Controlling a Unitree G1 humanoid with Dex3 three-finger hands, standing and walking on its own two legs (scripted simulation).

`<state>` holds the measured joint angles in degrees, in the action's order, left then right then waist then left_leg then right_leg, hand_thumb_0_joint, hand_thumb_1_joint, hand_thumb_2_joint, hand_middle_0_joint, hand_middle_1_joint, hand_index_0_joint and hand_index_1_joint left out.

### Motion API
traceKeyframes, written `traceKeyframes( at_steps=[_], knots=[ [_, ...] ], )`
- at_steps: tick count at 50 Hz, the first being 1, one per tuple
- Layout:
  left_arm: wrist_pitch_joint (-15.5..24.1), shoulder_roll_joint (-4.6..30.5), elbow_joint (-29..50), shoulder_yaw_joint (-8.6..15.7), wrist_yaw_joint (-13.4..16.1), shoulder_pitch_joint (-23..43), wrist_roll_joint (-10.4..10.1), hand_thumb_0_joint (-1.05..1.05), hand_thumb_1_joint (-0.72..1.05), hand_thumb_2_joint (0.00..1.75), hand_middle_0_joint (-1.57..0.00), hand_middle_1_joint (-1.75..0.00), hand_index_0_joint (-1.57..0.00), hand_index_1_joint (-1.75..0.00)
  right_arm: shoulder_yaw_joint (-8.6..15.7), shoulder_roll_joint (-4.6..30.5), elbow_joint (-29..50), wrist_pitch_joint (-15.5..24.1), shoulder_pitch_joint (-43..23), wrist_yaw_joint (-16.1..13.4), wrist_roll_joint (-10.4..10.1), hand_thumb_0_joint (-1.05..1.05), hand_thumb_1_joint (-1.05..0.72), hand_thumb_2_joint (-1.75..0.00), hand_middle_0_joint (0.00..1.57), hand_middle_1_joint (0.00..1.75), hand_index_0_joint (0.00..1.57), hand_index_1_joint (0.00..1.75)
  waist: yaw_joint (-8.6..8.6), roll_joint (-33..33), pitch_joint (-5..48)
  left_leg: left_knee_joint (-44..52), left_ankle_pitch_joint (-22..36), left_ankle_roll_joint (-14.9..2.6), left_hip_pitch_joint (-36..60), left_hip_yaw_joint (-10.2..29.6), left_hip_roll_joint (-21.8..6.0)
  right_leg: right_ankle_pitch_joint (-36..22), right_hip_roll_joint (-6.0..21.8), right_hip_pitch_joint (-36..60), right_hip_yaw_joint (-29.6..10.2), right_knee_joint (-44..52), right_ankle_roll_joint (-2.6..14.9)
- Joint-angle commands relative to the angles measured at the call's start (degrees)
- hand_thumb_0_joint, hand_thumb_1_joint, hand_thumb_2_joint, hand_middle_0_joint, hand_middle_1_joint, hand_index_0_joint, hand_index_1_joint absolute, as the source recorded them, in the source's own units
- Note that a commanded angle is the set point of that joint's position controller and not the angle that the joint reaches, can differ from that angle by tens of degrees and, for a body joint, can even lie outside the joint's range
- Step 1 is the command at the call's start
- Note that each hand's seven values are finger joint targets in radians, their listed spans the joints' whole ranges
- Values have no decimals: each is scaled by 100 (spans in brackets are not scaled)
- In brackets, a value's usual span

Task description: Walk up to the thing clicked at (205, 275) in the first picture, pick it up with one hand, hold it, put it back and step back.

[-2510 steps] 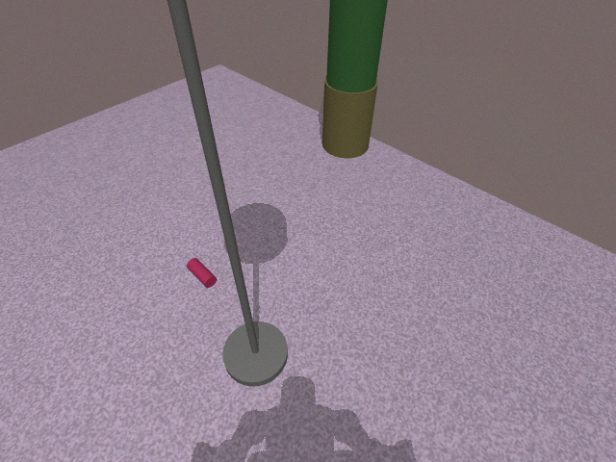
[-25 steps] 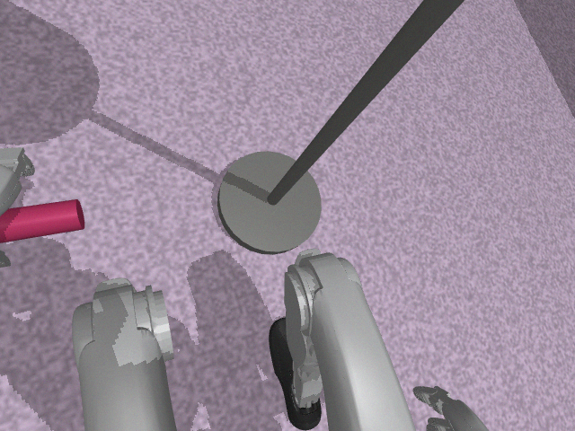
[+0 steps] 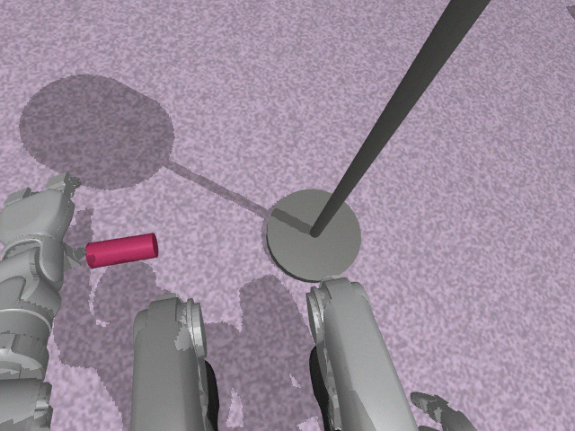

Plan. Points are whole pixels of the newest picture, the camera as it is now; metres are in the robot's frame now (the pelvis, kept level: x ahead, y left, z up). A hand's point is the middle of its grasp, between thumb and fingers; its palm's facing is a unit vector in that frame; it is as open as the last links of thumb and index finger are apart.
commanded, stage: home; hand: left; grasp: from above
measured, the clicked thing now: (123, 250) +0.45 +0.30 -0.37
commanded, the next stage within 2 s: none
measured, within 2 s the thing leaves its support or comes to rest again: neither
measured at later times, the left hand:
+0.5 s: hand out of the picture +0.24 +0.23 +0.09, palm faces -0.05 -0.89 -0.45, open 7.4 cm
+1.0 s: hand out of the picture +0.22 +0.20 +0.28, palm faces +0.18 -0.96 -0.21, open 7.4 cm
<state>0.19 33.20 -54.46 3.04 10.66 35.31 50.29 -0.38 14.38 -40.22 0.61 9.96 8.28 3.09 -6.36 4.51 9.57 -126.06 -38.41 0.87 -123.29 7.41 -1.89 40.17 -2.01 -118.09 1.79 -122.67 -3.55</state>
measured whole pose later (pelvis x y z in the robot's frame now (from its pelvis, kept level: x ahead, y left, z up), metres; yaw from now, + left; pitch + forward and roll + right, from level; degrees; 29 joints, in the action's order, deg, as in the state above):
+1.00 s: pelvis +0.08 +0.00 +0.32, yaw +8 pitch +11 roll -3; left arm -27.4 12.6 9.8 2.2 2.2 -30.3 -3.9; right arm -1.3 12.7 -29.4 11.3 18.7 -10.8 -1.0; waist -3.4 3.9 10.6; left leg -58.8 -27.4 1.2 -42.6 4.0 -2.5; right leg 27.8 0.0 -37.6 2.6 -54.4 -1.4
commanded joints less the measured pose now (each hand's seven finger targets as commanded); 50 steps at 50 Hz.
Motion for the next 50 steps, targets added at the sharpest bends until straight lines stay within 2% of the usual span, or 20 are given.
traceKeyframes(
  at_steps=[1, 2, 5, 7, 8, 11, 12, 14, 19, 20, 21, 24, 27, 29, 30, 33, 36, 41, 46, 50],
  knots=[
    [-117, 980, 2336, 254, -499, 64, -1092, 0, 83, 90, -20, -30, -20, -30, 549, 1223, 635, 53, 526, -304, -238, 0, -90, -90, 20, 30, 20, 30, 94, -175, 3579, 2005, 758, -348, 2871, -428, 158, -1326, -134, 2866, 342, 2134, 448],
    [-98, 959, 2737, 268, -560, -15, -1266, 0, 90, 90, -20, -30, -20, -30, 535, 1169, 665, 67, 463, -360, -247, 0, -90, -90, 20, 30, 20, 30, 138, -152, 3531, 2079, 833, -342, 2983, -462, 148, -1366, -120, 3021, 303, 2270, 453],
    [-43, 733, 3565, 335, -630, -443, -1707, 0, 90, 90, -20, -30, -20, -30, 564, 1046, 807, 136, 289, -503, -294, 0, -90, -90, 20, 30, 20, 30, 204, 73, 3326, 2438, 841, -317, 3450, -510, 139, -1316, -54, 3220, 186, 2655, 479],
    [-54, 773, 4014, 509, -577, -648, -1904, 0, 90, 90, -20, -30, -20, -30, 578, 1015, 929, 173, 175, -593, -329, 0, -90, -90, 20, 30, 20, 30, 334, 372, 3394, 2832, 676, -267, 3933, -446, 113, -1093, -18, 3308, 165, 2819, 506],
    [-116, 657, 3887, 542, -549, -1012, -1948, 0, 90, 90, -20, -30, -20, -30, 579, 1009, 949, 179, 98, -628, -346, 0, -90, -90, 20, 30, 20, 30, 369, 430, 3231, 3043, 605, -246, 4119, -421, 90, -1025, 0, 3318, 159, 2905, 513],
    [-339, 339, 4421, 471, -522, -1259, -2251, 0, 90, 90, -20, -30, -20, -30, 563, 1022, 1060, 245, -86, -732, -385, 0, -90, -90, 20, 30, 20, 30, 366, 713, 3064, 3688, 199, -187, 4739, -218, 43, -716, 30, 3375, 187, 3175, 524],
    [-448, 142, 4482, 382, -544, -1551, -2376, 0, 90, 90, -20, -30, -20, -30, 559, 1027, 1115, 277, -143, -774, -405, 0, -90, -90, 20, 30, 20, 30, 350, 750, 2960, 3943, 40, -168, 4948, -114, 38, -622, 40, 3417, 209, 3279, 514],
    [-647, -150, 4739, 196, -613, -1979, -2700, 0, 90, 90, -20, -30, -20, -30, 554, 1012, 1203, 347, -252, -840, -432, 0, -90, -90, 20, 30, 20, 30, 301, 658, 2809, 4247, -37, -159, 5257, -47, 29, -606, 39, 3625, 212, 3552, 496],
    [-1227, -463, 5245, 118, -660, -3162, -3616, 0, 90, 90, -20, -30, -20, -30, 437, 919, 1431, 480, -419, -1024, -501, 0, -90, -90, 20, 30, 20, 30, 263, 289, 2305, 4925, -107, -177, 5880, -35, 64, -506, 46, 4459, 131, 4423, 454],
    [-1305, -522, 5464, 36, -665, -3088, -3768, 0, 90, 90, -20, -30, -20, -30, 414, 886, 1464, 514, -445, -1061, -507, 0, -90, -90, 20, 30, 20, 30, 209, 354, 2240, 4999, -28, -170, 6030, -113, 54, -543, 49, 4542, 104, 4580, 465],
    [-1383, -430, 5631, 160, -649, -3111, -3916, 0, 90, 90, -20, -30, -20, -30, 378, 869, 1504, 548, -435, -1098, -517, 0, -90, -90, 20, 30, 20, 30, 229, 402, 2206, 5124, -37, -169, 6192, -80, 58, -539, 48, 4671, 88, 4686, 460],
    [-1603, -613, 5793, 184, -589, -3642, -4296, 0, 90, 90, -20, -30, -20, -30, 285, 722, 1572, 652, -319, -1213, -530, 0, -90, -90, 20, 30, 20, 30, 197, 314, 1945, 5461, 198, -156, 6554, -123, 61, -682, 54, 5157, 56, 5113, 466],
    [-1777, -841, 6004, 184, -528, -4037, -4565, 0, 90, 90, -20, -30, -20, -30, 194, 599, 1589, 751, -145, -1343, -525, 0, -90, -90, 20, 30, 20, 30, 137, 262, 1795, 5831, 677, -155, 6916, -146, 73, -1092, 62, 5793, 43, 5537, 459],
    [-1925, -911, 6079, 302, -499, -4447, -4725, 0, 90, 90, -20, -30, -20, -30, 144, 561, 1626, 806, -22, -1445, -525, 0, -90, -90, 20, 30, 20, 30, 203, 225, 1752, 6097, 1034, -140, 7232, -146, 84, -1380, 64, 6241, 49, 5799, 456],
    [-1993, -1023, 6219, 237, -502, -4618, -4803, 0, 90, 90, -20, -30, -20, -30, 120, 525, 1653, 838, 22, -1505, -528, 0, -90, -90, 20, 30, 20, 30, 214, 241, 1694, 6234, 1225, -129, 7407, -170, 86, -1518, 62, 6426, 48, 5949, 461],
    [-2190, -1225, 6460, 312, -507, -5079, -5099, 0, 90, 90, -20, -30, -20, -30, 88, 481, 1693, 950, 170, -1659, -519, 0, -90, -90, 20, 30, 20, 30, 208, 167, 1503, 6599, 1653, -115, 7830, -216, 86, -1882, 42, 6999, 74, 6388, 440],
    [-2345, -1347, 6730, 354, -533, -5530, -5288, 0, 90, 90, -20, -30, -20, -30, 48, 419, 1782, 1060, 277, -1784, -506, 0, -90, -90, 20, 30, 20, 30, 242, 61, 1263, 6893, 2018, -116, 8153, -322, 128, -2182, 33, 7505, 96, 6830, 414],
    [-2498, -1510, 7256, 329, -625, -6205, -5431, 0, 90, 90, -20, -30, -20, -30, 71, 360, 1911, 1228, 395, -1923, -462, 0, -90, -90, 20, 30, 20, 30, 311, 82, 945, 7371, 2392, -90, 8675, -398, 131, -2474, -5, 8015, 194, 7334, 398],
    [-2509, -1574, 7305, 243, -771, -6515, -5382, 0, 90, 90, -20, -30, -20, -30, 106, 388, 1974, 1360, 407, -1972, -413, 0, -90, -90, 20, 30, 20, 30, 320, -187, 470, 7620, 2401, -129, 8816, -432, 150, -2459, -6, 8166, 243, 7635, 370],
    [-2482, -1512, 7444, 245, -859, -6452, -5353, 0, 90, 90, -20, -30, -20, -30, 155, 454, 2000, 1463, 389, -1976, -379, 0, -90, -90, 20, 30, 20, 30, 338, -310, 412, 7676, 2382, -162, 8918, -532, 184, -2451, 20, 8273, 252, 7786, 311]
  ],
)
